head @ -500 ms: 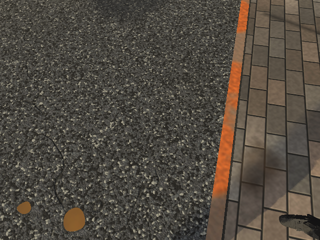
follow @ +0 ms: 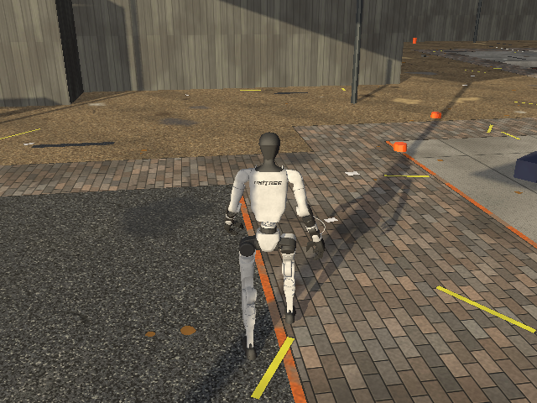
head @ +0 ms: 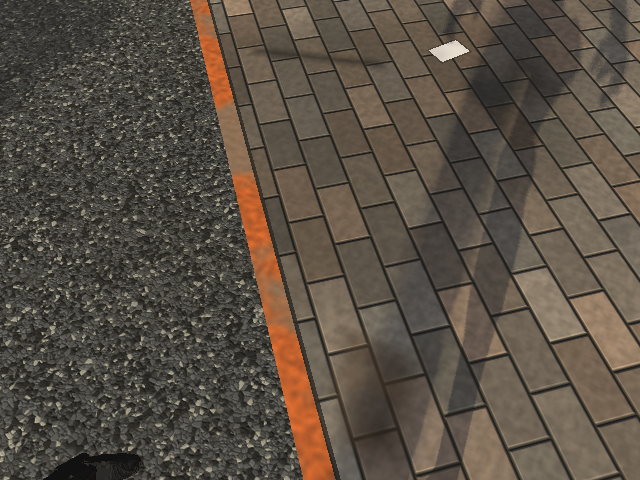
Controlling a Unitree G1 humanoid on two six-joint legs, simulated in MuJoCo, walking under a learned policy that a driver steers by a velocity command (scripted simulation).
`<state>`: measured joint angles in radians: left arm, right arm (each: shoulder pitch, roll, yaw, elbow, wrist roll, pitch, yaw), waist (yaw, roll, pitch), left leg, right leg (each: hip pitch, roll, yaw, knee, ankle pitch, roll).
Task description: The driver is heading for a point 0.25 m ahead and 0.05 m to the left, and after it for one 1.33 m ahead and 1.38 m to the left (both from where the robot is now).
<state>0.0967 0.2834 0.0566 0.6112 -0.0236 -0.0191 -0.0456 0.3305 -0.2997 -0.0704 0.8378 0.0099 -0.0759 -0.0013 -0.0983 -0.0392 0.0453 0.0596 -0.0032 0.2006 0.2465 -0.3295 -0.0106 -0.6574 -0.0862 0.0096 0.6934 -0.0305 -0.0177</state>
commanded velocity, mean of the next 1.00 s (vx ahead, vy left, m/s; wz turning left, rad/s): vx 0.13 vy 0.00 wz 0.33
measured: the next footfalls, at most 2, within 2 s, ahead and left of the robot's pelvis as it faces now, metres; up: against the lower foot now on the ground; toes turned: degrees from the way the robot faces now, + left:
right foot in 0.08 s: +0.22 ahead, -0.13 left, +0.00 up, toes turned -4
left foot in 0.58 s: +0.27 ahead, +0.11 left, +0.00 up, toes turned +14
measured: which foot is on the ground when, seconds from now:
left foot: down 0.00-0.10, up 0.12-0.56, down 0.58-1.00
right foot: up 0.00-0.06, down 0.08-0.60, up 0.62-1.00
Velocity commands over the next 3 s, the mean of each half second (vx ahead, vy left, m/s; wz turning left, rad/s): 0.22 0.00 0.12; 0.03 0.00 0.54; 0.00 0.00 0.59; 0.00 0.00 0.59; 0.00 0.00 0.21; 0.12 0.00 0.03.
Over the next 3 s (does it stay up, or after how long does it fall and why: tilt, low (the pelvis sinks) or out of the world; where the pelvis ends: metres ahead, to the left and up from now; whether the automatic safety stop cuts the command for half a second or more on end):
stays up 0.27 0.06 0.00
